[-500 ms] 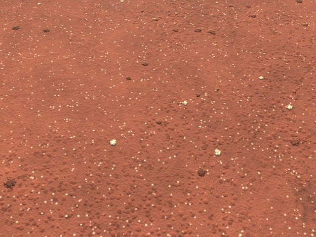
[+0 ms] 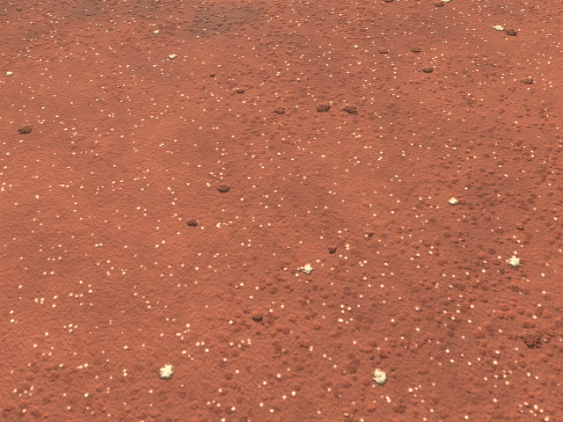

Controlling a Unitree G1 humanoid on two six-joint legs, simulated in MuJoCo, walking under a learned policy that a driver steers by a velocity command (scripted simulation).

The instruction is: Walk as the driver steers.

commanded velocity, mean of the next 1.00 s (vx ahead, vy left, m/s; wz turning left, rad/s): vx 0.50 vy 0.00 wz -0.17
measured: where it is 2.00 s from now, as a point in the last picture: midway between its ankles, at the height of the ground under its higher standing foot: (356, 193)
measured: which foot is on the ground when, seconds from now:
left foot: down 0.00-0.00, up 0.02-0.52, down 0.54-1.00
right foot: down 0.00-0.54, up 0.56-1.00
